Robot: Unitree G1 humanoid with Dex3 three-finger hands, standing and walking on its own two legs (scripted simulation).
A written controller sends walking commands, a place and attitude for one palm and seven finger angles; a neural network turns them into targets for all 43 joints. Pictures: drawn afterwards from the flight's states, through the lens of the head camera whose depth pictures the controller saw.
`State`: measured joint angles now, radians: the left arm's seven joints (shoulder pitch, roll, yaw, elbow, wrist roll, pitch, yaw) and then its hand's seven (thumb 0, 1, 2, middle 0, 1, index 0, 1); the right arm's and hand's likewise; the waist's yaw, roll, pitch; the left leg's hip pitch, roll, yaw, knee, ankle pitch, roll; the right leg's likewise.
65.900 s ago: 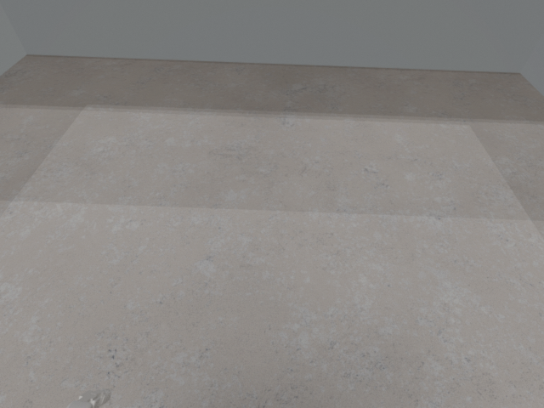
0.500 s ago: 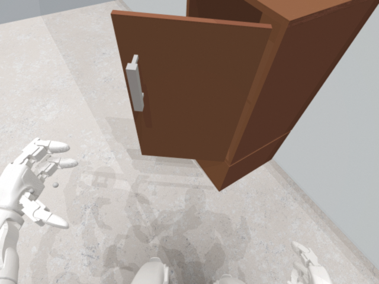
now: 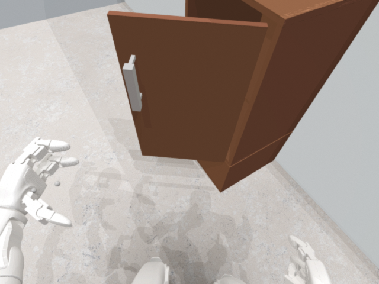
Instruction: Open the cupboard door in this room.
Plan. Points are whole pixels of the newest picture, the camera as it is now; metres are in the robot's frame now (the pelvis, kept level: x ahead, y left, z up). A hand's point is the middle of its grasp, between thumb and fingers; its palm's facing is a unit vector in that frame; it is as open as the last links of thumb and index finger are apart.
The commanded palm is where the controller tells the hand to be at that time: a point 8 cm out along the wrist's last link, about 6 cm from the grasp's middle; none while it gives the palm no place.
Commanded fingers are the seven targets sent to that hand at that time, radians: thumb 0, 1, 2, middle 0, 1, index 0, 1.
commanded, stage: move the hooked fingers beside the handle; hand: left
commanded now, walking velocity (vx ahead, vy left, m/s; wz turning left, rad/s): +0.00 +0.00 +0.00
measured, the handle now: (134, 84) +0.60 +0.19 +0.04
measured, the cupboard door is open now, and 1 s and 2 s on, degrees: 54 54 51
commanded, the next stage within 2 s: none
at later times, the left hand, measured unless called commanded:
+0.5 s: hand (77, 142) +0.38 +0.27 +0.06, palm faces -0.03 -1.00 -0.02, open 14.0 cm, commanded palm +0.37 +0.31 +0.05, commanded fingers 0.00 -0.50 0.30 -0.30 -1.20 -0.30 -1.20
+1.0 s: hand (95, 115) +0.47 +0.26 +0.05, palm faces -0.03 -1.00 -0.02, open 14.0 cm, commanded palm +0.45 +0.30 +0.05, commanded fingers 0.00 -0.50 0.30 -0.30 -1.20 -0.30 -1.20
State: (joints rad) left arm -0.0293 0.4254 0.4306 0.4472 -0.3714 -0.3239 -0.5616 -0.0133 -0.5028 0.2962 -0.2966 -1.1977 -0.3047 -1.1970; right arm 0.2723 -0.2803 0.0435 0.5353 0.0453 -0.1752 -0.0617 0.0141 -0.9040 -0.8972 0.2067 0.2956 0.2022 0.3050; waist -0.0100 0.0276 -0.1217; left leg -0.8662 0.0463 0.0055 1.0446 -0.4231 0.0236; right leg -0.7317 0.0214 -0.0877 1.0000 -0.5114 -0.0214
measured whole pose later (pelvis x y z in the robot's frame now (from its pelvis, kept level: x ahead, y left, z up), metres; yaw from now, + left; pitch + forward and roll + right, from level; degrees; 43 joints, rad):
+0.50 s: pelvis +0.00 +0.00 -0.01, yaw -1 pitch +17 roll -3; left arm -0.40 0.51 0.47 0.79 -0.29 -0.34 -0.54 -0.01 -0.50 0.30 -0.30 -1.20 -0.30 -1.20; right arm 0.33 -0.29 0.03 0.59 0.04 -0.11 -0.06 0.01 -0.90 -0.90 0.21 0.30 0.20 0.30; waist -0.06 0.02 -0.12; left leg -0.96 0.06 0.02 1.09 -0.44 0.02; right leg -0.83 0.03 -0.07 1.05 -0.52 -0.02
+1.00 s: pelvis +0.00 +0.01 -0.02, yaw -2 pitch +21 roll -4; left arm -0.74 0.59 0.47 1.09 -0.17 -0.39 -0.47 -0.01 -0.50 0.30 -0.30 -1.20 -0.30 -1.20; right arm 0.35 -0.28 0.04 0.63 0.02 -0.02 -0.04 0.01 -0.91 -0.90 0.21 0.30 0.20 0.30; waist -0.11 0.02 -0.12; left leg -1.06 0.07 0.02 1.14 -0.45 0.04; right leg -0.93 0.04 -0.07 1.08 -0.52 -0.01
